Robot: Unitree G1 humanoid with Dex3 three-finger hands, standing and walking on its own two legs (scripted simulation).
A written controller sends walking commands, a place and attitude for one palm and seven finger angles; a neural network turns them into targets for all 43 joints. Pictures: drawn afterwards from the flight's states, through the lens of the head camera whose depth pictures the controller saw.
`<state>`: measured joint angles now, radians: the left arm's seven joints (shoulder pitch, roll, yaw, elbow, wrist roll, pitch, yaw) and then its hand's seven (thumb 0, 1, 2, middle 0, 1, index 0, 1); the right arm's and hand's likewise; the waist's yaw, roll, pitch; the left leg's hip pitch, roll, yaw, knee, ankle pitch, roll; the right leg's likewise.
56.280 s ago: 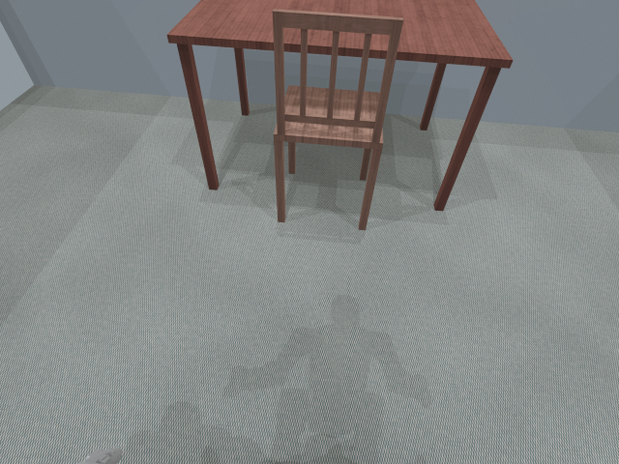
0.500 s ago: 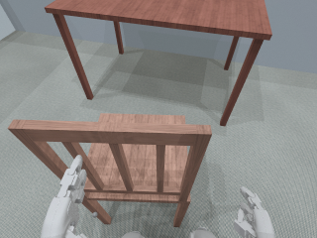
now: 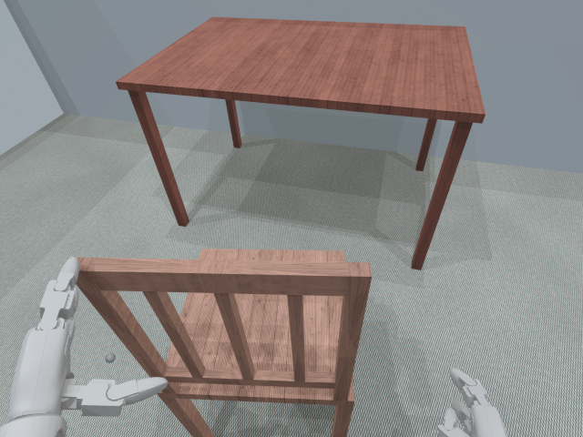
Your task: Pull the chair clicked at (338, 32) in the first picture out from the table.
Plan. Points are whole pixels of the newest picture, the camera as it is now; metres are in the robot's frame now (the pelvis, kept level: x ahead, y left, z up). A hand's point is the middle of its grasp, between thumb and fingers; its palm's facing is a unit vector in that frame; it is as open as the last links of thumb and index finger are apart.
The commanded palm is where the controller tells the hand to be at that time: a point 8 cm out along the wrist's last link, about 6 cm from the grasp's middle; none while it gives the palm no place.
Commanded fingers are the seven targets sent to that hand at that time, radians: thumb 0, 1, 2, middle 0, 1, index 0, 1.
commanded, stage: draw the hand back to the body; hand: left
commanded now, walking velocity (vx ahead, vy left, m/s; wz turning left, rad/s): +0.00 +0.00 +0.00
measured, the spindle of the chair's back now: (237, 338) +0.28 +0.12 -0.05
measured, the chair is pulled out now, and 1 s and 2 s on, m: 0.62 0.62 0.62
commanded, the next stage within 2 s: step back with the hand held close in 0.80 s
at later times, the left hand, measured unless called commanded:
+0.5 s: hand (52, 272) +0.22 +0.27 +0.20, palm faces +0.50 -0.73 -0.47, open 8.5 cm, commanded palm +0.17 +0.30 +0.20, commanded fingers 0.00 0.90 0.90 -0.20 -0.30 -0.20 -0.30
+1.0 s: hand (49, 279) +0.22 +0.28 +0.19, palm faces +0.48 -0.77 -0.43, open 7.4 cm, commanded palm +0.17 +0.30 +0.21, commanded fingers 0.00 0.90 0.90 -0.20 -0.30 -0.20 -0.30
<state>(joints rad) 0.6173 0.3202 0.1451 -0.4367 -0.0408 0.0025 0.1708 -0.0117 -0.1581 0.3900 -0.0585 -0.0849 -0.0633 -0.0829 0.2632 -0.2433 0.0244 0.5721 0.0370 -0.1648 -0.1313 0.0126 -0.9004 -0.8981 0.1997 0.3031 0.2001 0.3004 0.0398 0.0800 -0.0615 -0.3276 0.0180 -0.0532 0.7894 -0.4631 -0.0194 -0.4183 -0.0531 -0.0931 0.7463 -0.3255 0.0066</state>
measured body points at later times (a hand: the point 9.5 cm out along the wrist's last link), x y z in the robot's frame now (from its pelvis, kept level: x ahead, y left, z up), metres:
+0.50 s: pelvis +0.03 +0.00 +0.03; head +0.02 -0.04 +0.47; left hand +0.19 +0.31 +0.22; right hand +0.21 -0.23 -0.07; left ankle -0.02 +0.13 -0.71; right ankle +0.04 -0.13 -0.71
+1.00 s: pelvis +0.02 +0.01 +0.03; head +0.01 -0.02 +0.48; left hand +0.19 +0.31 +0.21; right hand +0.20 -0.22 -0.06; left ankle -0.02 +0.13 -0.71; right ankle +0.04 -0.13 -0.71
